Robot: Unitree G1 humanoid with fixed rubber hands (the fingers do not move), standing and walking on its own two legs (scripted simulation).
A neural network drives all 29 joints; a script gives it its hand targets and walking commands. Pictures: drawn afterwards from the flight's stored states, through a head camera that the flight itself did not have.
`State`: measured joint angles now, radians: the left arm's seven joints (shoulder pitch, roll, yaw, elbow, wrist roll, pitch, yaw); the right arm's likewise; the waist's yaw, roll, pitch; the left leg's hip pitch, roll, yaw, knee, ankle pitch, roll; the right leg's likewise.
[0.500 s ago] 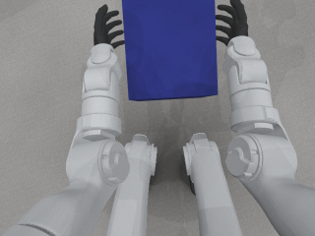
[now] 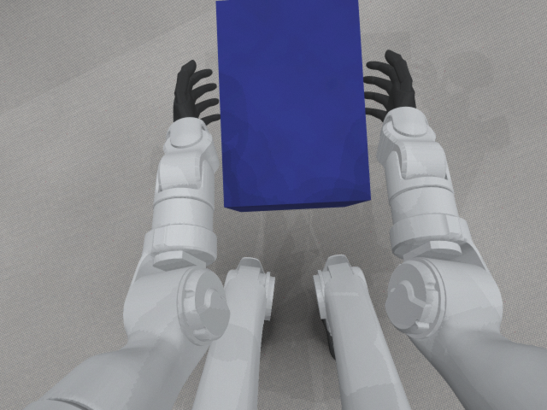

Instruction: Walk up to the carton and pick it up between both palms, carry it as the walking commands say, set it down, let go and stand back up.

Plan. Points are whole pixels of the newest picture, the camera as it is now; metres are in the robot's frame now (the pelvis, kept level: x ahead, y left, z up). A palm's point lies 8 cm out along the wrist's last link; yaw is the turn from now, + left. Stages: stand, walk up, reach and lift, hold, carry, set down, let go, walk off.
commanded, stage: reach and lift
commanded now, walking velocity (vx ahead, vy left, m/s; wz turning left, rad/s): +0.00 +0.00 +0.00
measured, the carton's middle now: (290, 119) +0.53 +0.00 -0.15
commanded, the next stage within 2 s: none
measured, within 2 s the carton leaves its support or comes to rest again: neither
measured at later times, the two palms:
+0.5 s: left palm (170, 114) +0.47 +0.13 +0.02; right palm (419, 104) +0.47 -0.14 +0.02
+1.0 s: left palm (141, 102) +0.45 +0.13 +0.09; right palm (454, 87) +0.45 -0.14 +0.09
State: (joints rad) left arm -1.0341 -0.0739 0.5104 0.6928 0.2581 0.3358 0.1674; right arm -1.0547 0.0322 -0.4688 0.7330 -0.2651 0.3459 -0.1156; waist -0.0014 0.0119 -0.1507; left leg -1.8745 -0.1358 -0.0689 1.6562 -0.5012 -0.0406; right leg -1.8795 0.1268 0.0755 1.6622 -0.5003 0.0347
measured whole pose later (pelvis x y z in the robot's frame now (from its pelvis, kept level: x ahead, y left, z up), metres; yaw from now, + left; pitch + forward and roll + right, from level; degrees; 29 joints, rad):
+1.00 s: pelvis +0.04 +0.00 +0.13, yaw +0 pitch +31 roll +0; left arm -0.69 -0.17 0.46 0.62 0.28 0.26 0.12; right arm -0.70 0.13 -0.44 0.65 -0.26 0.27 -0.10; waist 0.00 0.01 -0.18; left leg -1.29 -0.12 -0.12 1.18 -0.42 -0.02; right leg -1.29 0.12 0.10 1.18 -0.42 0.01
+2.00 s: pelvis +0.08 +0.00 +0.24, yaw +1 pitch +9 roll +0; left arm -0.42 -0.20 0.38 0.51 0.33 0.40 0.07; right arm -0.40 0.20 -0.36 0.52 -0.32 0.40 -0.06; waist 0.00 0.01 -0.08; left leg -0.47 -0.08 -0.15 0.56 -0.23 0.00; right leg -0.47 0.07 0.12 0.56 -0.24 -0.01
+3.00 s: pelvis +0.07 +0.00 +0.25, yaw +0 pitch -8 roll +0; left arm -0.43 -0.21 0.33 0.41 0.37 0.72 0.05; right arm -0.40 0.20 -0.33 0.41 -0.34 0.73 -0.06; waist 0.00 0.00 -0.01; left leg -0.07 -0.06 -0.13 0.42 -0.21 0.01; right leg -0.07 0.06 0.12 0.42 -0.21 -0.01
